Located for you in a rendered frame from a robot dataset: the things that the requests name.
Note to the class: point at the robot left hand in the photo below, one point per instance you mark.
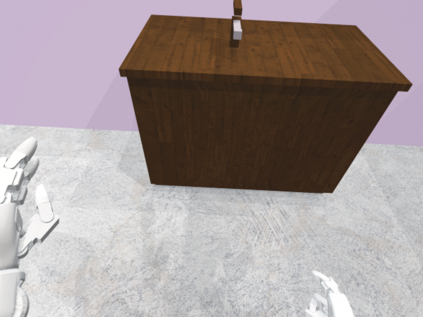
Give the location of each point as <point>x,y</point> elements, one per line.
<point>15,174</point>

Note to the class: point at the left robot forearm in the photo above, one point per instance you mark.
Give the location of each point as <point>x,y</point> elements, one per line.
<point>14,302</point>

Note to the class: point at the tap lever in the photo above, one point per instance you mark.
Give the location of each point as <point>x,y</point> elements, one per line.
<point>237,31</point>

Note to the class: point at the counter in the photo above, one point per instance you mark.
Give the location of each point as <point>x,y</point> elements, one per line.
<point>287,108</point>

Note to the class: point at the robot right hand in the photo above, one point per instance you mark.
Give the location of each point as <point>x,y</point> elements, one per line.
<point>336,305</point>

